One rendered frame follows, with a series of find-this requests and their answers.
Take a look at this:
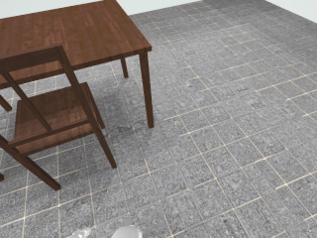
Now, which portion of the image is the robot left hand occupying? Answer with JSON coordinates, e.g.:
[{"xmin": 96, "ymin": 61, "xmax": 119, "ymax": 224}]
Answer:
[{"xmin": 68, "ymin": 227, "xmax": 91, "ymax": 238}]

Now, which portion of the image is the table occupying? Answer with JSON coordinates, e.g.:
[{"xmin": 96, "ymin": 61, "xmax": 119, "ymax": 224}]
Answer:
[{"xmin": 0, "ymin": 0, "xmax": 155, "ymax": 181}]

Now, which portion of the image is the robot left thigh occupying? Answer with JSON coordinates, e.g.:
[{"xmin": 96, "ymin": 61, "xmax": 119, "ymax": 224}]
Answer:
[{"xmin": 111, "ymin": 225, "xmax": 143, "ymax": 238}]

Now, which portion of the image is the chair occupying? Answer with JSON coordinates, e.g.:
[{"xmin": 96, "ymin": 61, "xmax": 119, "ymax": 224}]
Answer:
[{"xmin": 0, "ymin": 43, "xmax": 117, "ymax": 191}]

